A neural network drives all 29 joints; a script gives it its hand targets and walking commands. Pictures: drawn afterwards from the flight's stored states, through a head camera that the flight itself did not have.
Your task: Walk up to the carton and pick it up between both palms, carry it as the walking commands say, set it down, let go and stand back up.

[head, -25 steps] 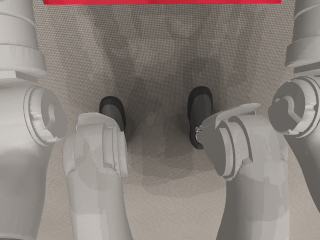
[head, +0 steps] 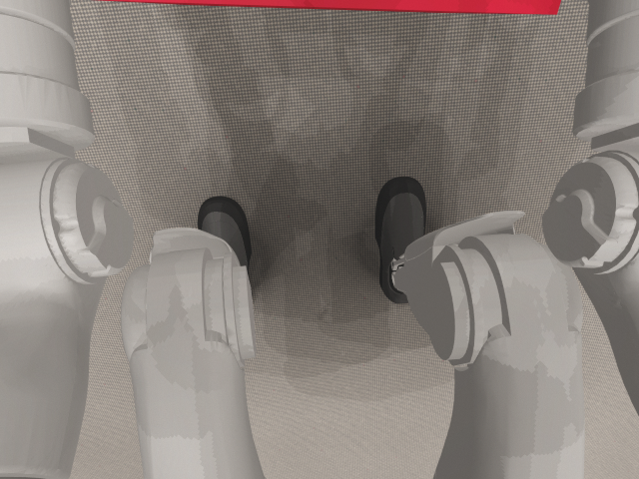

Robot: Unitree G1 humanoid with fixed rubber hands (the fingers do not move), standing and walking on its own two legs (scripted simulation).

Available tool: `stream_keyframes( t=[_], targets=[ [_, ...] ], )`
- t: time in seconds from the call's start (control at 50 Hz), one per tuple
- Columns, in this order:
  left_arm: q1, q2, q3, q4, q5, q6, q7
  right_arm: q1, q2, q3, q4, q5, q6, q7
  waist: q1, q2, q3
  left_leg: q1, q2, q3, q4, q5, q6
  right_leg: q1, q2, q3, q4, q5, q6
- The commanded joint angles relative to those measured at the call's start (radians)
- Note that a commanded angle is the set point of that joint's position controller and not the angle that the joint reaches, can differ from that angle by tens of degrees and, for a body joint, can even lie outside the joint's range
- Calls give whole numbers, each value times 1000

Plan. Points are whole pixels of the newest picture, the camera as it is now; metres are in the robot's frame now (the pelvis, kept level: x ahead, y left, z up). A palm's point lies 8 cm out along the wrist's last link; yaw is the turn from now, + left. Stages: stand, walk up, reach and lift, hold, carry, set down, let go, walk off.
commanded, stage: set down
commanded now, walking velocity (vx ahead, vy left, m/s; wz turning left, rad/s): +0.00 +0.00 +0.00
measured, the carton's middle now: out of the picture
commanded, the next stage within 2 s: none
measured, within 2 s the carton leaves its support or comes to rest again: neither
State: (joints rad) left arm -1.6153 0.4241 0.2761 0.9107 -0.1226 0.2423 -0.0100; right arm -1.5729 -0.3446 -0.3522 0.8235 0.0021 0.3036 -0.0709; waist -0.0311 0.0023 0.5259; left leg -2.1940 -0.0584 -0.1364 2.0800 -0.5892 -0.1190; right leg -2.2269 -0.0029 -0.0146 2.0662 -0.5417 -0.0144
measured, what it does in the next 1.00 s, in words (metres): stands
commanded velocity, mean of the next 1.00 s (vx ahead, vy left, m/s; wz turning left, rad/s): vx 0.00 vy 0.00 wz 0.00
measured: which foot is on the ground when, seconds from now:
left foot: down 0.00-1.00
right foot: down 0.00-1.00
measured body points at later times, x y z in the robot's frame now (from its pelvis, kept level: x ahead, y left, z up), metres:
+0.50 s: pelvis +0.00 +0.00 -0.01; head +0.42 -0.01 +0.16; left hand +0.60 +0.17 -0.23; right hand +0.57 -0.21 -0.23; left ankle +0.10 +0.16 -0.37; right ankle +0.11 -0.11 -0.37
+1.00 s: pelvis +0.00 +0.01 -0.01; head +0.41 +0.00 +0.16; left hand +0.60 +0.19 -0.23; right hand +0.58 -0.21 -0.23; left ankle +0.10 +0.16 -0.37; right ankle +0.11 -0.11 -0.37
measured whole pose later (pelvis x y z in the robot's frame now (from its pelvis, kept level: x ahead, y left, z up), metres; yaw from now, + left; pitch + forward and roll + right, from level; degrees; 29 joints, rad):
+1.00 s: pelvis +0.00 +0.01 -0.01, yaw -1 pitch +40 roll -1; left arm -1.64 0.47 0.24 1.04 -0.13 0.14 0.05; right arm -1.60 -0.39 -0.26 0.97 0.03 0.20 -0.08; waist -0.03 0.00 0.53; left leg -2.20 -0.05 -0.13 2.13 -0.62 -0.12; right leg -2.23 0.00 -0.01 2.10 -0.56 -0.01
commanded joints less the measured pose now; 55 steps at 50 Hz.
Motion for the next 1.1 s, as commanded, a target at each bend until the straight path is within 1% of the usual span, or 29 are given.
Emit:
stream_keyframes(
  t=[0.0,0.06,0.1,0.12,0.14,0.18,0.2,0.22,0.24,0.28,0.32,0.36,0.48,0.5,0.56,0.6,0.64,0.68,0.76,0.78,0.84,0.88,0.9,0.92,0.94,0.98,1.0,1.02,1.08],
  targets=[
    [-556,-530,-400,-139,-72,-42,-187,-581,616,469,-133,235,-67,209,40,-16,-1476,280,11,260,-34,274,92,1047,37,60,-30,624,23],
    [-506,-553,-380,-83,-51,-38,-196,-532,623,434,-66,203,-61,218,27,-1,-1364,262,13,246,-49,249,103,969,41,46,-31,565,19],
    [-491,-567,-371,-74,-52,-39,-200,-539,597,449,-69,209,-75,216,36,-14,-1381,272,11,250,-30,271,102,979,33,49,-18,583,20],
    [-492,-544,-364,-92,-47,-48,-196,-570,637,471,-116,222,-73,215,72,-34,-1395,257,12,254,-31,266,104,993,31,56,-22,600,25],
    [-514,-564,-370,-100,-50,-51,-192,-550,620,453,-74,220,-76,221,56,0,-1355,177,13,258,-41,247,97,1008,31,65,-9,619,12],
    [-499,-542,-355,-87,-43,-53,-196,-553,666,463,-59,227,-72,226,63,-54,-1345,194,16,251,-37,259,115,1020,34,51,-10,634,29],
    [-479,-535,-363,-61,-35,-48,-190,-519,632,436,-46,206,-72,225,45,-21,-1351,228,15,242,-43,255,104,1023,32,51,-3,627,16],
    [-492,-554,-358,-78,-28,-46,-191,-556,624,447,-67,216,-73,225,75,-3,-1322,251,14,250,-36,262,104,973,31,62,-25,589,25],
    [-478,-551,-346,-17,-26,-43,-197,-476,665,435,-11,185,-67,225,62,-51,-1286,176,15,247,-35,214,104,992,31,73,-24,596,20],
    [-476,-564,-382,-67,-47,-52,-202,-491,627,439,-68,206,-80,227,20,-9,-1350,272,23,241,-23,275,101,956,39,51,-16,611,15],
    [-473,-537,-355,-84,-30,-54,-197,-550,632,467,-86,220,-80,231,74,-16,-1340,221,17,262,-19,262,103,1016,27,66,0,662,19],
    [-456,-569,-360,-15,-36,-46,-199,-493,626,426,-8,190,-75,231,42,-23,-1286,240,16,245,-20,249,103,936,38,50,-8,570,24],
    [-452,-499,-334,-32,-11,-51,-183,-507,536,417,-45,187,-92,222,53,-3,-1252,192,28,248,-31,213,99,948,27,60,-5,564,7],
    [-459,-446,-320,-35,-16,-56,-169,-464,528,404,-5,164,-81,217,44,-31,-1258,215,22,253,-26,216,93,950,28,64,-17,573,11],
    [-477,-391,-312,-83,-6,-70,-152,-495,459,379,2,181,-96,198,58,36,-1259,307,26,246,-7,265,102,868,32,49,-7,521,23],
    [-426,-358,-289,-11,-4,-66,-141,-489,415,361,-5,169,-110,184,31,1,-1246,278,25,241,-16,255,100,896,38,30,-6,531,29],
    [-412,-250,-257,-16,9,-77,-113,-471,329,370,13,171,-115,160,49,-37,-1243,241,31,243,-32,225,92,968,16,42,-3,572,32],
    [-445,-121,-224,-25,10,-92,-77,-452,218,328,32,155,-130,124,59,1,-1241,240,35,258,-20,215,84,959,21,60,-17,545,26],
    [-414,116,-186,-7,-8,-124,-3,-439,-34,275,46,149,-155,52,20,-30,-1310,271,27,248,-9,249,71,1026,23,52,-2,613,31],
    [-403,185,-164,-22,15,-132,15,-424,-61,263,39,162,-158,33,51,-4,-1355,315,33,255,-17,285,67,1037,30,49,5,626,36],
    [-441,287,-140,-30,-3,-150,65,-461,-171,236,12,170,-169,-15,60,4,-1452,276,23,270,6,296,52,1127,22,76,25,702,28],
    [-403,257,-173,15,-40,-158,64,-416,-180,212,65,162,-173,-23,-1,-24,-1449,186,22,263,-17,281,50,1235,25,69,38,806,23],
    [-406,254,-204,22,-47,-161,67,-423,-165,223,72,179,-178,-26,17,1,-1471,203,18,273,-7,275,45,1229,24,72,36,777,32],
    [-409,284,-176,37,-51,-163,75,-471,-164,235,20,178,-179,-26,30,-53,-1460,107,21,276,-11,237,50,1262,10,86,33,808,24],
    [-455,276,-194,-62,-63,-169,80,-500,-188,229,-2,190,-182,-36,30,11,-1521,160,18,272,-2,258,52,1240,11,102,42,776,13],
    [-417,279,-200,19,-78,-161,81,-475,-242,222,31,192,-186,-39,22,17,-1540,263,17,265,14,310,49,1219,15,71,47,751,28],
    [-436,280,-224,12,-106,-162,76,-476,-250,217,51,174,-182,-43,-20,26,-1515,234,18,252,13,281,47,1203,0,75,43,744,21],
    [-441,297,-212,-13,-106,-168,78,-437,-217,202,23,180,-182,-41,-25,-11,-1526,223,27,256,14,288,62,1184,7,70,41,757,28],
    [-380,316,-200,132,-90,-155,71,-425,-299,176,144,161,-176,-40,-16,32,-1457,293,22,241,7,305,52,1075,10,35,50,674,36]
  ],
)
